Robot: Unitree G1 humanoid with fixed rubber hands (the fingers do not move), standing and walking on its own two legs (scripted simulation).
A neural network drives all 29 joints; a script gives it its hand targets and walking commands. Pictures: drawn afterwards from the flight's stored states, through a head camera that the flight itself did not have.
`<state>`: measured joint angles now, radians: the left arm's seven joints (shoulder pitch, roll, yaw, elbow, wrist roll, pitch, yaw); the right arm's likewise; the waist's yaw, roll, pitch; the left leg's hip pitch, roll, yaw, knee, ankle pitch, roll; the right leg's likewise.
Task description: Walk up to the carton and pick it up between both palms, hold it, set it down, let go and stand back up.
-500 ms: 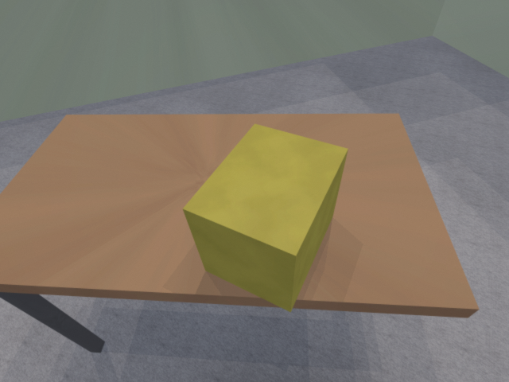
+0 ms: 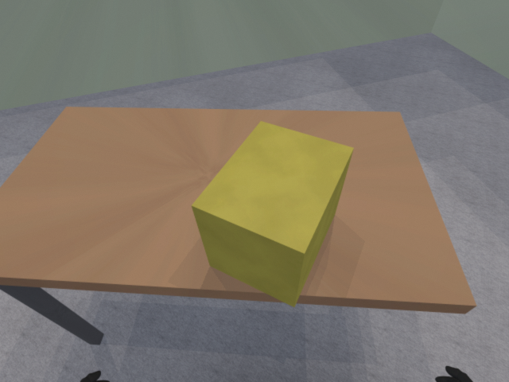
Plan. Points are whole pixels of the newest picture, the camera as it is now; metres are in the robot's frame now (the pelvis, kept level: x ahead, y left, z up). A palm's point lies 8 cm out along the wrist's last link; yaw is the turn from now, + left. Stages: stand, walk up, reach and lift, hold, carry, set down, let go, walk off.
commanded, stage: walk up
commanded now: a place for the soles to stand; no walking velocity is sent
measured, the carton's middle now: (277, 210) +0.43 -0.01 +0.00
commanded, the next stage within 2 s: reach and lift in 0.68 s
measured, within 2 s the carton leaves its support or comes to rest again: neither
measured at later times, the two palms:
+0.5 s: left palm out of the picture +0.09 +0.31 -0.09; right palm out of the picture +0.09 -0.31 -0.11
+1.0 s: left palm (117, 365) +0.18 +0.26 -0.10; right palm out of the picture +0.15 -0.30 -0.09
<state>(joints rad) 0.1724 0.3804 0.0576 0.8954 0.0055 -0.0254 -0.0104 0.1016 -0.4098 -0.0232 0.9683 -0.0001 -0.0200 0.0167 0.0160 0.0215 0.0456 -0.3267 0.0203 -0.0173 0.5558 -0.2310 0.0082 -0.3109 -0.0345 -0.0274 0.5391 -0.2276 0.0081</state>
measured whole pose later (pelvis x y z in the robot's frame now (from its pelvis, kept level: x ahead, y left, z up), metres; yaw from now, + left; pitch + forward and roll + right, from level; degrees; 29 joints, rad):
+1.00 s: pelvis +0.01 +0.00 -0.01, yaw +0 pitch -4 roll +0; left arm 0.08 0.30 0.06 0.54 0.03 0.43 -0.01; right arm 0.09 -0.34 -0.08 0.86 0.00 -0.10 0.05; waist -0.01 -0.02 0.11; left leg -0.30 0.03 -0.01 0.68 -0.33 -0.01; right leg -0.29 -0.03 -0.02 0.68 -0.33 0.01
